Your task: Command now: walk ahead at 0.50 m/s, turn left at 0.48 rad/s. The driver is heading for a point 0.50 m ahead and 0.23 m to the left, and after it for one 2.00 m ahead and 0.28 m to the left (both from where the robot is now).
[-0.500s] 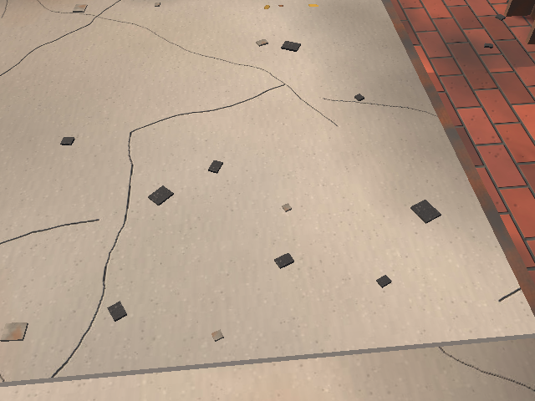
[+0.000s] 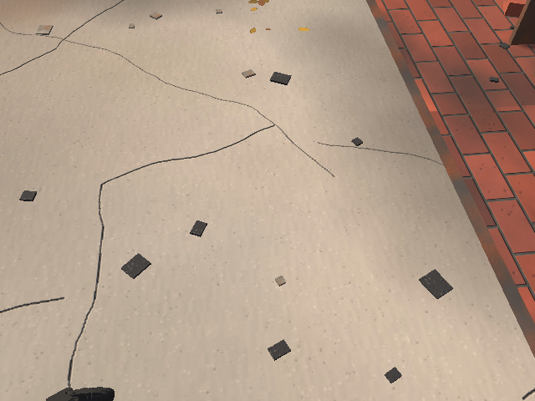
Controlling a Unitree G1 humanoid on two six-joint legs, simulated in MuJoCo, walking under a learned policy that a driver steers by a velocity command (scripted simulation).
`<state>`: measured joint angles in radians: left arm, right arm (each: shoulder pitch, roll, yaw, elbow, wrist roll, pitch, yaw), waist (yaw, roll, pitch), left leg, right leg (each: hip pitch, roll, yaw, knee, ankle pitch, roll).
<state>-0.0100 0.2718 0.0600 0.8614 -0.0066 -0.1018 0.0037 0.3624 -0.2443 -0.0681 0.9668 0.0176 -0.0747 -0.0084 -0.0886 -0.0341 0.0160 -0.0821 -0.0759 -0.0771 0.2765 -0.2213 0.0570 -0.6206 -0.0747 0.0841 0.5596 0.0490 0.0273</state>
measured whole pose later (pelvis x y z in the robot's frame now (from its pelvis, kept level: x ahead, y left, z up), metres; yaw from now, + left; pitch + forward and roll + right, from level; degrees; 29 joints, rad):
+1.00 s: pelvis +0.48 +0.10 -0.01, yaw +34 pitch +2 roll +0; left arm 0.07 0.30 0.05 0.77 0.01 -0.07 0.00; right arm 0.22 -0.29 -0.08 0.72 0.00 -0.01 -0.02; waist -0.04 -0.04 0.06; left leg -0.22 -0.12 -0.08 0.40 -0.22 0.08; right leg -0.63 -0.07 0.06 0.71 -0.04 0.06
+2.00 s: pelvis +0.57 +0.11 -0.01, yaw +3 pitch +2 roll +1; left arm 0.22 0.29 0.07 0.63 -0.02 0.01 -0.01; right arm 0.19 -0.33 -0.10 0.73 0.00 -0.01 -0.01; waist -0.01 0.04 0.01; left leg -0.47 0.05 0.01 1.05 -0.46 -0.03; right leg -0.28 0.03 0.02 0.52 -0.28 -0.06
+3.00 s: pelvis +1.01 +0.05 -0.01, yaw -8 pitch +1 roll -1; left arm 0.26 0.27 0.05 0.71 0.00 -0.08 -0.03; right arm 0.26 -0.32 -0.04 0.78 0.02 -0.07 0.01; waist 0.01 0.04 0.04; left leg -0.52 0.09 -0.03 1.12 -0.31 0.01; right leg -0.26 0.05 -0.04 0.40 -0.16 -0.07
